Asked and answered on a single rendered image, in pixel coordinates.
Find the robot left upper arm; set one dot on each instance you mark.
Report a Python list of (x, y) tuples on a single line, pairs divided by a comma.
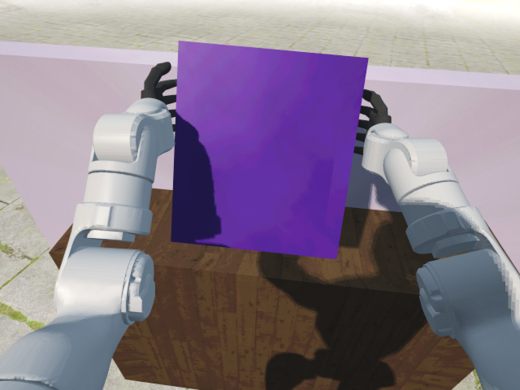
[(101, 292)]

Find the robot right hand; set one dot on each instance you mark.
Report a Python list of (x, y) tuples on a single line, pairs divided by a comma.
[(376, 115)]

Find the robot right upper arm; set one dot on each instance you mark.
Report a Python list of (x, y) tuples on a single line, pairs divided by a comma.
[(474, 298)]

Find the left robot forearm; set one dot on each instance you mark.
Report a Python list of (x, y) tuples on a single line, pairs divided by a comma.
[(121, 172)]

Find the pedestal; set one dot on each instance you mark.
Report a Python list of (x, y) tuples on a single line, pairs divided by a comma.
[(238, 319)]

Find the robot left hand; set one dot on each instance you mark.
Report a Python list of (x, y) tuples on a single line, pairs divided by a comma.
[(154, 88)]

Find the carton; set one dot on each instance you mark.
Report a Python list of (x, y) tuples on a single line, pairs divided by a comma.
[(264, 143)]

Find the right robot forearm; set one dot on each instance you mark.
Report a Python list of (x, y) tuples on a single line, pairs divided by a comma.
[(440, 220)]

